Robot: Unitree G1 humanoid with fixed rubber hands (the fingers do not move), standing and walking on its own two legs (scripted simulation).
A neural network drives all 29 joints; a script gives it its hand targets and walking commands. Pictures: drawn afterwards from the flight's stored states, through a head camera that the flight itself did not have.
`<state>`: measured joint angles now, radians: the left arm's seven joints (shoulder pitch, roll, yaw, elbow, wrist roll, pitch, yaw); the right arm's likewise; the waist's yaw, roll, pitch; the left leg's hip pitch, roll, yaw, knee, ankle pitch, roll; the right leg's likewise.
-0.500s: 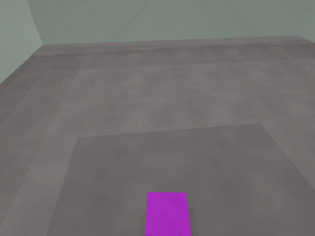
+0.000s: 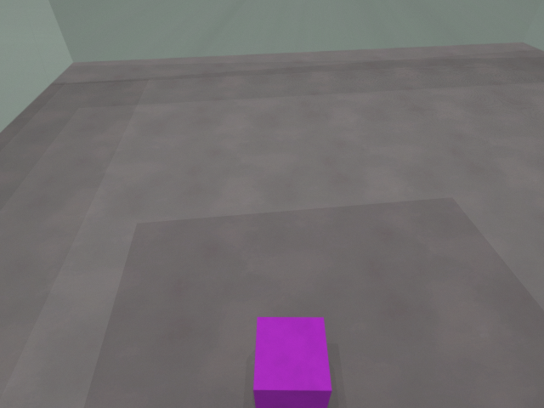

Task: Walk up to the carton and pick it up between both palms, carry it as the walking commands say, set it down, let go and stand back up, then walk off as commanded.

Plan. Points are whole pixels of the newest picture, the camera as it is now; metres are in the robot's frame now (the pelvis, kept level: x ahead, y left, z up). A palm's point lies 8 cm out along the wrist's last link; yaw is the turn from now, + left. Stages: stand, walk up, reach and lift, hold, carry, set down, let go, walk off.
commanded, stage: stand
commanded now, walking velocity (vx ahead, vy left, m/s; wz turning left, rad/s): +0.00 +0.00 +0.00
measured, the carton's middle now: (290, 364) +0.49 -0.01 -0.68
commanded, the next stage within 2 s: walk off in 0.46 s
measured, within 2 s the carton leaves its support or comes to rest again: neither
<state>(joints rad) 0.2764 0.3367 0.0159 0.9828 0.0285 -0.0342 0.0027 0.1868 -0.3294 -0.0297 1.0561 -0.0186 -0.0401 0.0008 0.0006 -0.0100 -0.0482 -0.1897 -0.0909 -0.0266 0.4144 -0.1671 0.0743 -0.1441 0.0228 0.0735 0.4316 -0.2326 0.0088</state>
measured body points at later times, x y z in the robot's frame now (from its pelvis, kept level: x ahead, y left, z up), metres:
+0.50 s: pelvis +0.01 +0.00 +0.00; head -0.02 +0.02 +0.45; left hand +0.07 +0.30 -0.13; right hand +0.09 -0.29 -0.12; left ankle +0.04 +0.07 -0.74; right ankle +0.00 -0.13 -0.74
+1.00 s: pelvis -0.01 +0.00 -0.01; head -0.01 +0.01 +0.44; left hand +0.02 +0.28 -0.15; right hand +0.05 -0.27 -0.15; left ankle +0.04 +0.07 -0.74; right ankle +0.00 -0.13 -0.74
